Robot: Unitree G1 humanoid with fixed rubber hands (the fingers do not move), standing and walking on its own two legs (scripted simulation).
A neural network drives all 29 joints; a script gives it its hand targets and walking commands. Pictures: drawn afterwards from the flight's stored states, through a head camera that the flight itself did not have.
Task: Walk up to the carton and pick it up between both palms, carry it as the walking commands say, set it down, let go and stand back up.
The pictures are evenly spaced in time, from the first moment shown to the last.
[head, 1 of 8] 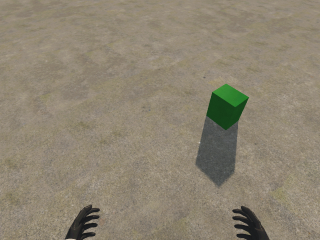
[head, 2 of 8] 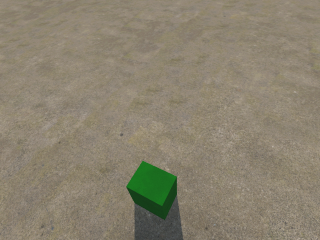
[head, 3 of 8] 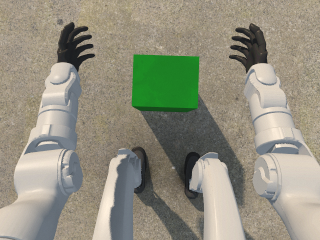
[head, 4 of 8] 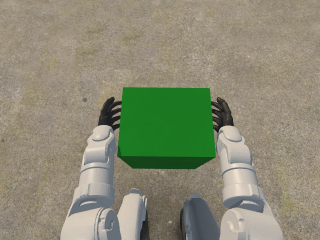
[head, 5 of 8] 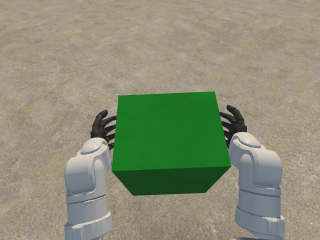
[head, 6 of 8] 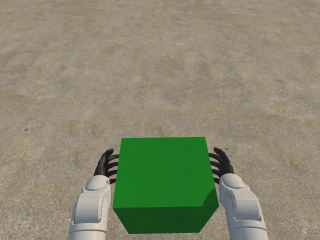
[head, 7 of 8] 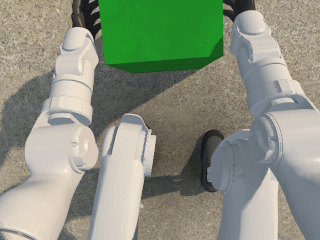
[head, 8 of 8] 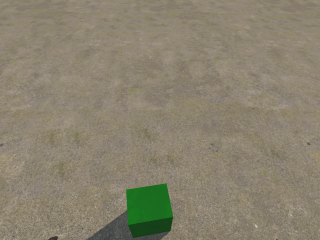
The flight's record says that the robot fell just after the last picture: no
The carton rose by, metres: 0.67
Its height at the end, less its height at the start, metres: +0.00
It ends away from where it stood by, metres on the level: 0.96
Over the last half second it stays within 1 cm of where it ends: yes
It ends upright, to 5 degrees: yes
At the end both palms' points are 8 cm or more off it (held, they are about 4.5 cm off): yes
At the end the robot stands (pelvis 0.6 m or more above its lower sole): yes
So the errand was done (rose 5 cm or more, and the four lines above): yes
